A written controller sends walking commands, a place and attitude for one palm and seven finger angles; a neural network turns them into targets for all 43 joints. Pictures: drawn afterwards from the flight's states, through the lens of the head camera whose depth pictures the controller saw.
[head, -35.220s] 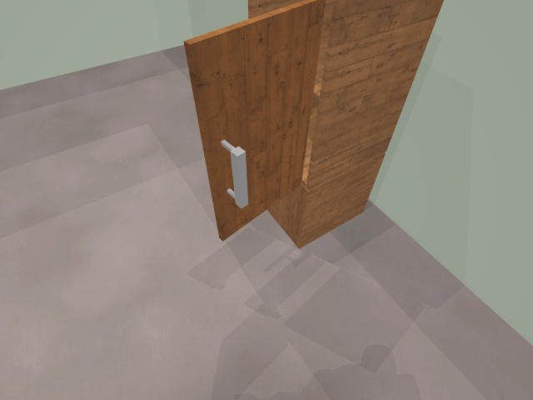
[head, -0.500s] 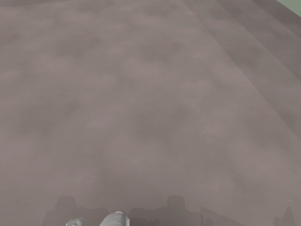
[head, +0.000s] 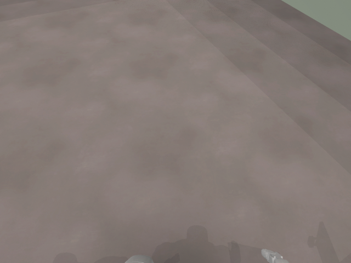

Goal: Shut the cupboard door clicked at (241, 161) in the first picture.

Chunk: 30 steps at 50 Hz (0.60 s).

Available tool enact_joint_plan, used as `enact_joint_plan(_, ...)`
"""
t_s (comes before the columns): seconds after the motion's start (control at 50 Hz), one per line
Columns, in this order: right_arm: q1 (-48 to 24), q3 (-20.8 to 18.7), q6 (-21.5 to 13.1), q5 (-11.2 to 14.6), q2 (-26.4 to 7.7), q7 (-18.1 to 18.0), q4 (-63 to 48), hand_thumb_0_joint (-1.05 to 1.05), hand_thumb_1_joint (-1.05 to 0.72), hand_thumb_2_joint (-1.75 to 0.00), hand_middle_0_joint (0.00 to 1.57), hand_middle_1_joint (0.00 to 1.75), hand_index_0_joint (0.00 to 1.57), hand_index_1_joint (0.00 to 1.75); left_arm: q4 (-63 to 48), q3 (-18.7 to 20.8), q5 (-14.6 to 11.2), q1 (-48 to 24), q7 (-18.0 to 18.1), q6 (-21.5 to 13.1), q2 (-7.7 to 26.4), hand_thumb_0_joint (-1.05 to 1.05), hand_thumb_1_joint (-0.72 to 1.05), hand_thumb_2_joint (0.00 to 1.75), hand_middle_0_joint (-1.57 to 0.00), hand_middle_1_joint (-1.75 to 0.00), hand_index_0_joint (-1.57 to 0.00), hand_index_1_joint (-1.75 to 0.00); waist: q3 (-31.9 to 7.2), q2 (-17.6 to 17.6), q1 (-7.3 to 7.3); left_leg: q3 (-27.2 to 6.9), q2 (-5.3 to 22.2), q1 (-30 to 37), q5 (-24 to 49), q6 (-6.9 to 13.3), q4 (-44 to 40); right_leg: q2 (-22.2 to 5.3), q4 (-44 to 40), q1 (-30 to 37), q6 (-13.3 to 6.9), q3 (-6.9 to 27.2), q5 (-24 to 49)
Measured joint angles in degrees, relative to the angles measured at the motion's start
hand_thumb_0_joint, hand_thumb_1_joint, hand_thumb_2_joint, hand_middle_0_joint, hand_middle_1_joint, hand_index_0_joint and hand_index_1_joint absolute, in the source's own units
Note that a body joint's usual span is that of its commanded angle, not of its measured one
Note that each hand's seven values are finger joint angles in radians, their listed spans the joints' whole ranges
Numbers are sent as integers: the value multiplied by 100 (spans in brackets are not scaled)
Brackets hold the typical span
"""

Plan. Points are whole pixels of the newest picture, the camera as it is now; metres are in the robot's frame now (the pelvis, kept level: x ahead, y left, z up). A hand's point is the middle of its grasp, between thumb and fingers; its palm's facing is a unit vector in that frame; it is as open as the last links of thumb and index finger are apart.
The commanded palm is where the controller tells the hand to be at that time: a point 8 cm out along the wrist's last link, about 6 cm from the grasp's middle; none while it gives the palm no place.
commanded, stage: turn to face it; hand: left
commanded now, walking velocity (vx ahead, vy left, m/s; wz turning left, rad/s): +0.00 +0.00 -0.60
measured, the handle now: out of the picture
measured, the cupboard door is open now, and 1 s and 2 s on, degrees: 64 64 64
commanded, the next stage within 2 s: none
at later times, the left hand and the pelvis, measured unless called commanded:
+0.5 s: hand (140, 217) +0.23 +0.13 -0.14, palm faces -0.36 -0.88 -0.31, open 7.4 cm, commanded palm none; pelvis +0.00 -0.02 -0.01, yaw -18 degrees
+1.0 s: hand (134, 231) +0.20 +0.14 -0.16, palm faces -0.52 -0.82 -0.21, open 7.4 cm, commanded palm none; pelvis +0.02 +0.00 +0.01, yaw -36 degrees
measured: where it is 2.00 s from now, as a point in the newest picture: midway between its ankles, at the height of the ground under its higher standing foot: outside the picture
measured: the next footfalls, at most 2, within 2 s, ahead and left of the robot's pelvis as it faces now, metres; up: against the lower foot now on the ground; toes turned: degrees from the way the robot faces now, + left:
left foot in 0.04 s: +0.03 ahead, +0.12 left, +0.00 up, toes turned +0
right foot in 0.42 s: +0.01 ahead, -0.14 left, +0.00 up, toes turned -21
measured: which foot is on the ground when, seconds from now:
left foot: up 0.00-0.02, down 0.04-0.42, up 0.44-0.78, down 0.80-1.00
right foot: down 0.00-0.04, up 0.06-0.40, down 0.42-0.80, up 0.82-1.00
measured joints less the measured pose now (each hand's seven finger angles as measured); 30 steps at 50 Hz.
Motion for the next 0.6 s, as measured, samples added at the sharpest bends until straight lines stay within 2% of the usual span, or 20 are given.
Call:
enact_joint_plan(0.04, 118, 14, -108, -11, -55, -10, -79, 0, -91, -90, 20, 30, 20, 30, -35, 30, -42, -55, -24, 54, 85, 1, 90, 89, -20, -30, -20, -30, -70, -31, -98, -38, 67, 333, 708, 33, -1101, 90, 121, -94, 75, 138, -46)
enact_joint_plan(0.08, 236, 27, -201, -78, -84, -37, -120, 0, -91, -90, 20, 30, 20, 30, -60, 60, -78, -219, -57, 137, 209, 1, 90, 89, -20, -30, -20, -30, -56, -107, -174, 97, 97, 373, 805, 224, -1143, 107, 804, -343, 96, 176, -673)
enact_joint_plan(0.12, 401, 68, -241, -143, -101, -61, -142, 0, -91, -90, 20, 30, 20, 30, -110, 89, -50, -428, -88, 199, 345, 1, 90, 89, -20, -30, -20, -30, -24, -124, -241, 223, 185, 466, 719, 337, -1156, 126, 1923, -672, 155, 49, -1215)
enact_joint_plan(0.16, 581, 102, -246, -174, -114, -80, -136, 0, -91, -90, 20, 30, 20, 30, -209, 124, -44, -651, -124, 212, 479, 1, 91, 89, -20, -30, -20, -30, 19, -115, -295, 311, 282, 621, 776, 346, -1361, 77, 2720, -906, 242, -127, -1265)
enact_joint_plan(0.2, 737, 118, -239, -182, -137, -89, -105, 0, -91, -90, 20, 30, 20, 30, -337, 140, -49, -856, -157, 212, 585, 1, 91, 89, -20, -30, -20, -30, 65, -79, -333, 411, 389, 767, 872, 318, -1565, -9, 2969, -996, 301, -285, -1160)
enact_joint_plan(0.28, 988, 101, -225, -186, -203, -65, -32, 0, -91, -90, 20, 30, 20, 30, -545, 119, -56, -1200, -215, 234, 703, 1, 91, 89, -20, -30, -19, -30, 125, 34, -437, 666, 600, 953, 902, 234, -1715, -150, 2415, -871, 306, -472, -926)
enact_joint_plan(0.36, 1173, 57, -193, -192, -297, -11, 31, 0, -91, -90, 20, 30, 20, 30, -671, 54, -56, -1450, -256, 229, 701, 1, 91, 90, -19, -30, -19, -30, 148, 170, -582, 942, 783, 998, 741, 115, -1520, -183, 1522, -523, 201, -587, -805)
enact_joint_plan(0.4, 1251, 33, -162, -180, -359, 21, 59, 0, -91, -90, 20, 30, 20, 30, -745, 3, -61, -1505, -269, 186, 663, 1, 91, 90, -19, -30, -19, -30, 136, 258, -631, 1064, 893, 953, 581, 25, -1263, -156, 859, -217, 120, -657, -426)
enact_joint_plan(0.42, 1312, 22, -144, -161, -385, 44, 56, 0, -91, -90, 20, 30, 20, 30, -801, -33, -59, -1498, -277, 137, 660, 1, 91, 90, -19, -30, -19, -30, 100, 272, -645, 1110, 939, 869, 452, -26, -1022, -165, 410, -6, 54, -677, 13)
enact_joint_plan(0.44, 1333, 12, -109, -136, -410, 63, 61, 0, -91, -90, 20, 30, 20, 30, -843, -57, -48, -1481, -263, 55, 656, 1, 91, 90, -19, -30, -19, -30, 63, 266, -645, 1073, 953, 686, 271, -71, -579, -158, 223, 76, -8, -630, -75)
enact_joint_plan(0.48, 1180, -8, 31, -103, -509, 37, 92, 0, -91, -90, 20, 30, 20, 30, -843, -128, -72, -1451, -191, -51, 518, 1, 91, 89, -20, -30, -19, -30, 145, 434, -697, 546, 843, 189, -340, -135, 632, -46, 474, -48, -87, -568, -285)
enact_joint_plan(0.52, 1014, -21, 100, -87, -526, 7, 79, 0, -91, -90, 20, 30, 20, 30, -845, -191, -81, -1345, -126, -36, 383, 0, 91, 89, -20, -30, -20, -30, 186, 469, -707, 220, 653, -250, -365, -177, 1562, 3, 437, -48, -114, -443, -238)
enact_joint_plan(0.56, 875, -15, 99, -88, -491, 22, 9, 1, -91, -90, 20, 30, 20, 30, -813, -235, -77, -1222, -96, 12, 272, 0, 91, 89, -20, -30, -20, -30, 187, 434, -691, 103, 561, -541, -97, -230, 1892, 35, 257, -7, -109, -302, -87)
enact_joint_plan(0.6, 768, 5, 71, -90, -424, 44, -90, 1, -91, -90, 20, 30, 20, 30, -759, -263, -63, -1105, -96, 45, 186, 1, 90, 89, -20, -30, -20, -30, 166, 364, -669, 45, 506, -684, 97, -266, 1786, 52, 94, 26, -121, -176, 24)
